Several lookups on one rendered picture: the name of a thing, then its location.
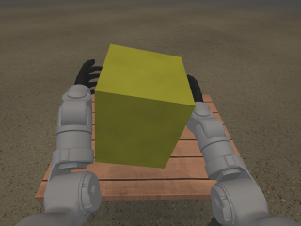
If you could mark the carton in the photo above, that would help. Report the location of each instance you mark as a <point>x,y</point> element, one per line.
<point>142,103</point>

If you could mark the robot right upper arm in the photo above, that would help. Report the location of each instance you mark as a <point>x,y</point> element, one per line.
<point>239,202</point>

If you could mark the robot right hand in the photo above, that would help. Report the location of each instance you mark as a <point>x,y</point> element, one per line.
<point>195,89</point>

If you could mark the robot left upper arm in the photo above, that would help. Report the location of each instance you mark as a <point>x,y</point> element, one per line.
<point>69,199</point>

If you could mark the robot right forearm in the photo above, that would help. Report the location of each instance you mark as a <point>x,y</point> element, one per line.
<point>222,163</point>

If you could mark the robot left hand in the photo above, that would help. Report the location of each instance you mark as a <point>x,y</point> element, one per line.
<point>84,75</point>

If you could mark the table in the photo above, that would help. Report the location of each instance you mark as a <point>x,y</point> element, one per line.
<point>183,178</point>

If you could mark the robot left forearm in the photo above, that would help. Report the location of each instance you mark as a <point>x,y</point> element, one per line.
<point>73,133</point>

